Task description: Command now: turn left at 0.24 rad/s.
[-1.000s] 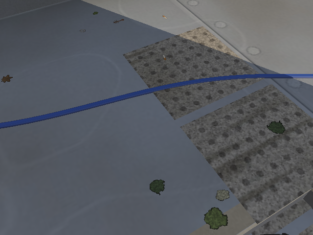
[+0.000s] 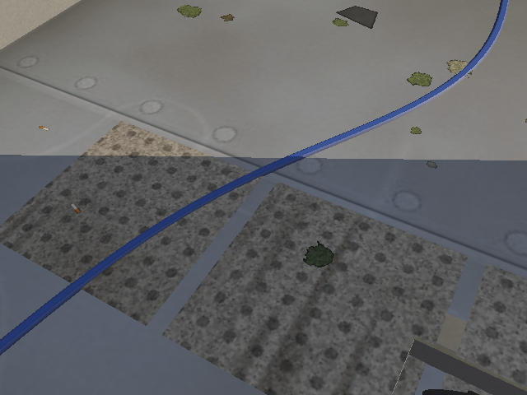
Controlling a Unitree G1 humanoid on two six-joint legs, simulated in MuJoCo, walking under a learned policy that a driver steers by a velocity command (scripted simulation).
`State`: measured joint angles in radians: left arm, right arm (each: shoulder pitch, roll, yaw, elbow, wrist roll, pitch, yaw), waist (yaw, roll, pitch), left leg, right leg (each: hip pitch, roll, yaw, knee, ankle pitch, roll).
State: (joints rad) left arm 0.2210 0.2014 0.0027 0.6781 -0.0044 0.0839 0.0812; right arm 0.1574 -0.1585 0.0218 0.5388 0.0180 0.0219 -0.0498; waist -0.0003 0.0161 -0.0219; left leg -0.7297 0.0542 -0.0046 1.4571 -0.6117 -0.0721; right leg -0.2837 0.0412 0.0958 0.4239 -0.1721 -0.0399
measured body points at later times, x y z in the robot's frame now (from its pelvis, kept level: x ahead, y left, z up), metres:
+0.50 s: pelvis +0.00 +0.02 +0.07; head +0.03 +0.04 +0.52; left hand +0.12 +0.32 -0.02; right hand +0.24 -0.19 +0.00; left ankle -0.01 +0.14 -0.64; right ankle +0.04 -0.13 -0.61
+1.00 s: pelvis +0.00 -0.03 +0.00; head +0.04 -0.04 +0.45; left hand -0.07 +0.20 -0.12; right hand +0.26 -0.12 -0.10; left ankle -0.06 +0.10 -0.61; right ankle +0.04 -0.14 -0.74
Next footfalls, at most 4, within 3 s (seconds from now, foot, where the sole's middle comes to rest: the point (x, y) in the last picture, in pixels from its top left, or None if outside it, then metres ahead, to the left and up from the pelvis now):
0.06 left None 0.03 0.15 -0.68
0.64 right None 0.08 -0.12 -0.78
1.06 left None -0.02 0.11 -0.68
1.56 right None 0.33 -0.06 -0.68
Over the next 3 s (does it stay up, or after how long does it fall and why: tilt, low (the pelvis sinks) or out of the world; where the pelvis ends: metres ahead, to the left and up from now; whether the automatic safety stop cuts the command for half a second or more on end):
stays up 0.97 0.16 0.09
